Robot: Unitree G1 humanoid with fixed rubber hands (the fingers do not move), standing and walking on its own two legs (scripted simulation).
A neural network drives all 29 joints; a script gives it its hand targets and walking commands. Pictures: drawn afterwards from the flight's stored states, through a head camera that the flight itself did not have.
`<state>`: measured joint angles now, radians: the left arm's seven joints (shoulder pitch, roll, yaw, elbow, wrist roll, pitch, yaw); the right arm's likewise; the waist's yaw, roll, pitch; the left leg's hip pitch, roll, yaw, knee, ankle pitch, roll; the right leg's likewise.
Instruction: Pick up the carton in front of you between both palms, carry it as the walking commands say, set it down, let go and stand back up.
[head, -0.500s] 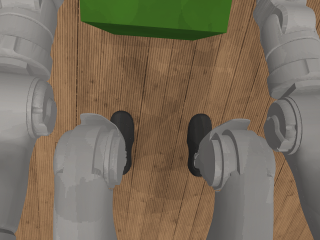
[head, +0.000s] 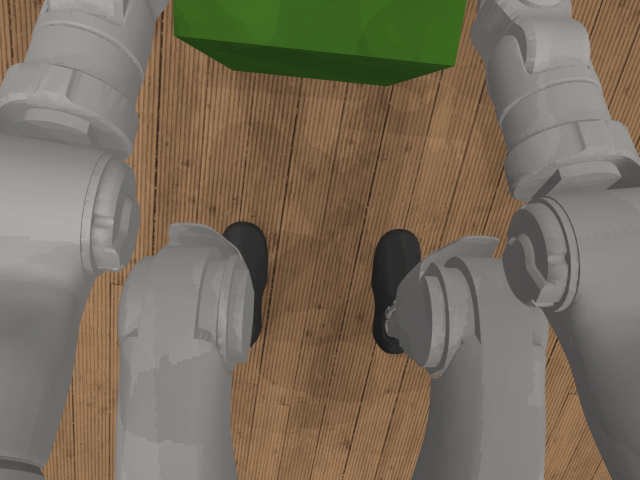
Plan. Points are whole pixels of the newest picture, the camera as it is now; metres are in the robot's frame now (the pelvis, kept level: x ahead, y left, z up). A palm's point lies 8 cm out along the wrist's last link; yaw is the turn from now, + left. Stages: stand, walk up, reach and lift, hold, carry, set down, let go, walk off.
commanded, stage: reach and lift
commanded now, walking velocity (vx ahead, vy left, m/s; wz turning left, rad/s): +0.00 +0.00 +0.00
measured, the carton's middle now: out of the picture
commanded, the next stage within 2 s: none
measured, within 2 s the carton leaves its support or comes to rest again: leaves its support in 0.28 s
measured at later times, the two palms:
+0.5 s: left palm out of the picture +0.54 +0.19 -0.08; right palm out of the picture +0.55 -0.11 -0.07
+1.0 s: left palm out of the picture +0.49 +0.18 +0.09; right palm out of the picture +0.50 -0.12 +0.09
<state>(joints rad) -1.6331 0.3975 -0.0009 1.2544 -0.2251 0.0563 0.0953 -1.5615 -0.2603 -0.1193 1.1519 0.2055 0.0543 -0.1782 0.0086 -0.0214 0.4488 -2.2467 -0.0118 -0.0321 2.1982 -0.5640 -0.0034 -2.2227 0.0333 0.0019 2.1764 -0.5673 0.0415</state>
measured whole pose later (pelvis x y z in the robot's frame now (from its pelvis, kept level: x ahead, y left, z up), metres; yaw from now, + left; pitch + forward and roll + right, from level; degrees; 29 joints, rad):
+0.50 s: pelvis +0.01 +0.00 +0.01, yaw +2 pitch +40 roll -2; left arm -1.29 0.21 0.26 0.84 0.01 0.32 0.10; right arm -1.24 -0.09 -0.37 0.78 0.00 0.29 -0.14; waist 0.01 -0.04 0.09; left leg -2.26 -0.04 -0.03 2.14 -0.57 -0.02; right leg -2.23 0.07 0.04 2.13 -0.59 0.06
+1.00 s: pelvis +0.01 -0.01 +0.14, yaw +3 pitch +43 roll -1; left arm -1.05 0.03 0.46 0.67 0.24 0.41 0.00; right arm -1.02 0.05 -0.51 0.61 -0.23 0.41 -0.04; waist 0.01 -0.02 -0.17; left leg -1.97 -0.04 -0.04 1.70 -0.47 -0.02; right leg -1.96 0.07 0.05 1.70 -0.49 0.04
